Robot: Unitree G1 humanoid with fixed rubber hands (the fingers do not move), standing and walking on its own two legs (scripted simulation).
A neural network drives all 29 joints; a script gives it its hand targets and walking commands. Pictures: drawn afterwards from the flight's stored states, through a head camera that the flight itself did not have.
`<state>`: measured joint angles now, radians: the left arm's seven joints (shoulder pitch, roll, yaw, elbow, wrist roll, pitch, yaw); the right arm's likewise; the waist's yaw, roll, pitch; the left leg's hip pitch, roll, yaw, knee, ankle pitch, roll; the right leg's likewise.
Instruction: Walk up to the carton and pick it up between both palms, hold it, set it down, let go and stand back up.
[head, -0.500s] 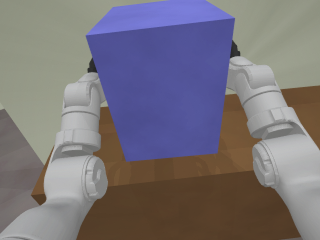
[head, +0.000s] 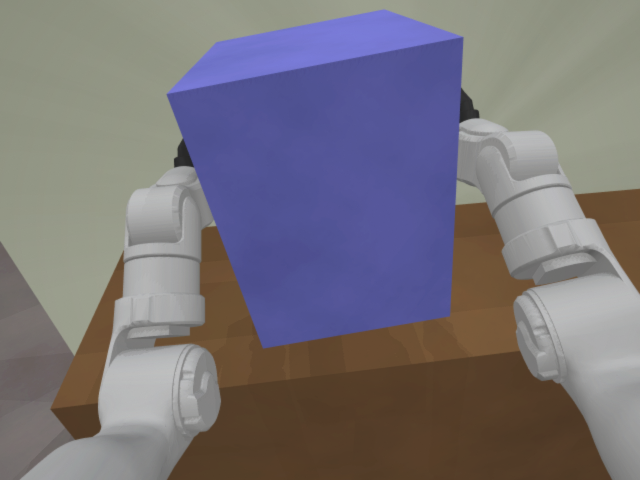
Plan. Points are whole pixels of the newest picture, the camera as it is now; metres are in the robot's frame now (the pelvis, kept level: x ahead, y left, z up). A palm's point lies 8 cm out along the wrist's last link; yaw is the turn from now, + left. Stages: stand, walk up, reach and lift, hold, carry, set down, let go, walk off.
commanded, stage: reach and lift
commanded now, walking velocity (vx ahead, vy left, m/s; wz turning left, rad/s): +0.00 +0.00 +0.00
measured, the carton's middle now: (326, 171) +0.40 -0.01 +0.26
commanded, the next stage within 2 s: hold in 0.40 s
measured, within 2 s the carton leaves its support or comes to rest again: neither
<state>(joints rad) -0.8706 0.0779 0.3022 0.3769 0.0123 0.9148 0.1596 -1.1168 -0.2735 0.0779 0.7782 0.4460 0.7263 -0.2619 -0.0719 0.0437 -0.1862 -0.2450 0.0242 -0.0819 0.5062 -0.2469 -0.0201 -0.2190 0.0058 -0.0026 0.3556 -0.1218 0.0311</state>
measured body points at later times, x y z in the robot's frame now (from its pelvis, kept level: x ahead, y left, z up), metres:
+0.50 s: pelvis -0.01 -0.02 +0.00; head -0.09 -0.03 +0.45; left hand +0.39 +0.13 +0.29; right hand +0.39 -0.19 +0.31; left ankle +0.02 +0.13 -0.74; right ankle +0.04 -0.14 -0.74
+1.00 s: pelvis +0.00 -0.01 +0.00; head -0.09 -0.01 +0.44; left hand +0.39 +0.16 +0.30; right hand +0.39 -0.16 +0.32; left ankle +0.02 +0.13 -0.74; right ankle +0.04 -0.14 -0.74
